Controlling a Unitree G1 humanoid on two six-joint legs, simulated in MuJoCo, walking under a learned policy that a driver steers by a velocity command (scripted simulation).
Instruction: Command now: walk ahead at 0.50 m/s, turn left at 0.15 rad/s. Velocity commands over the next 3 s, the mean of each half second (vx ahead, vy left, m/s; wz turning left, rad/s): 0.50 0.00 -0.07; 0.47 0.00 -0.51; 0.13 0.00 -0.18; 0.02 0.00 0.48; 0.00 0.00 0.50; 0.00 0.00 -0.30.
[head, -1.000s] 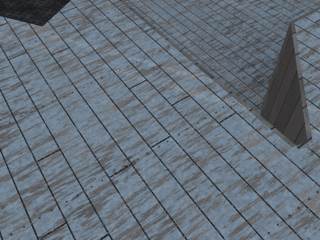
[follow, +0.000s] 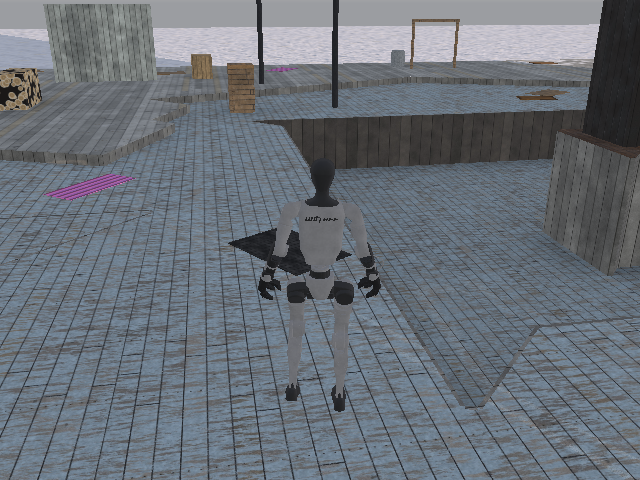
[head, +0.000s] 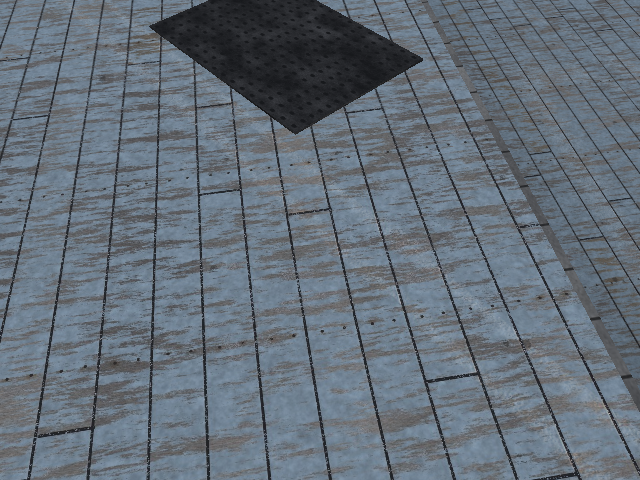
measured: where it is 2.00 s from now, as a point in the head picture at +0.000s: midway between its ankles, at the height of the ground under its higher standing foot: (376, 415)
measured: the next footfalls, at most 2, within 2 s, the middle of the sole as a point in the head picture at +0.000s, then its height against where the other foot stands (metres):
left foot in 0.30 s outside the picture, level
right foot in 0.86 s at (416, 437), level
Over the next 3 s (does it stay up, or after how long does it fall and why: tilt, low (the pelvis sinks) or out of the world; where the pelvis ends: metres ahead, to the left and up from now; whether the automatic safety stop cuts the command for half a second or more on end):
stays up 0.65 -0.05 -0.01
